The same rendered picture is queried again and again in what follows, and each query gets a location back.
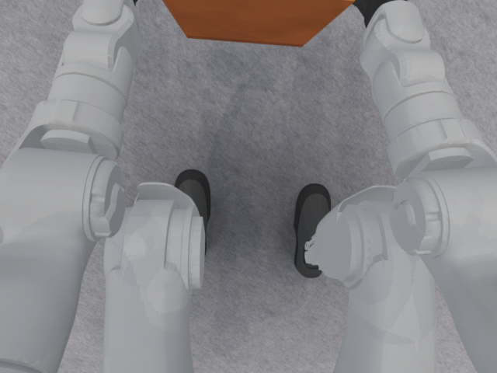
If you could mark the robot left forearm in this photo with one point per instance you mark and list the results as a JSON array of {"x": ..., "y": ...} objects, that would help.
[{"x": 89, "y": 93}]

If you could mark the robot right hand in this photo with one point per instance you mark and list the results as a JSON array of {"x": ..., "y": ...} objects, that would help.
[{"x": 369, "y": 7}]

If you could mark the robot right forearm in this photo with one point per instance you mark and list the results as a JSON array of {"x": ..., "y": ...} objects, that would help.
[{"x": 417, "y": 106}]

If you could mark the left robot foot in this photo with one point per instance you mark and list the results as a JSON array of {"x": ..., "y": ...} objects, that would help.
[{"x": 195, "y": 184}]

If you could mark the carton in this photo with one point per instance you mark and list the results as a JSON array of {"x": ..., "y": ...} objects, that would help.
[{"x": 276, "y": 22}]

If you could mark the robot left upper arm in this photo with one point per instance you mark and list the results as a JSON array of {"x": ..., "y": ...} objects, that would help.
[{"x": 54, "y": 207}]

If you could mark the left robot thigh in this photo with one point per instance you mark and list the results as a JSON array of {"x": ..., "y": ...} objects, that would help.
[{"x": 147, "y": 311}]

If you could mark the robot right upper arm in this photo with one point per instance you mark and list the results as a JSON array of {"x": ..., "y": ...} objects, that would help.
[{"x": 448, "y": 217}]

